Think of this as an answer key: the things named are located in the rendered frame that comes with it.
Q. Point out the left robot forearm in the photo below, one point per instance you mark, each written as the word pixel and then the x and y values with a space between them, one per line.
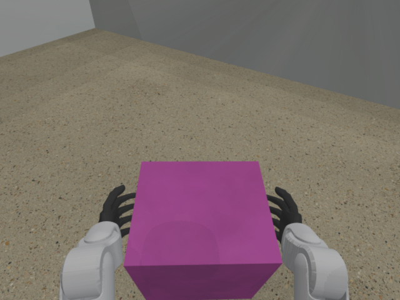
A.
pixel 87 272

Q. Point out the left robot hand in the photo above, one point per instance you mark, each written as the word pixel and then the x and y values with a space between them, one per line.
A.
pixel 111 210

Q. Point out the right robot forearm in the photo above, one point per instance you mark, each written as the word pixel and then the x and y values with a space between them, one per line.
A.
pixel 320 273

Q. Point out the right robot hand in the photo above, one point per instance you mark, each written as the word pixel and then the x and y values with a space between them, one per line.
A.
pixel 288 213

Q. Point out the carton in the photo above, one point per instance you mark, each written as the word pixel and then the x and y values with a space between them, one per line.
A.
pixel 201 230

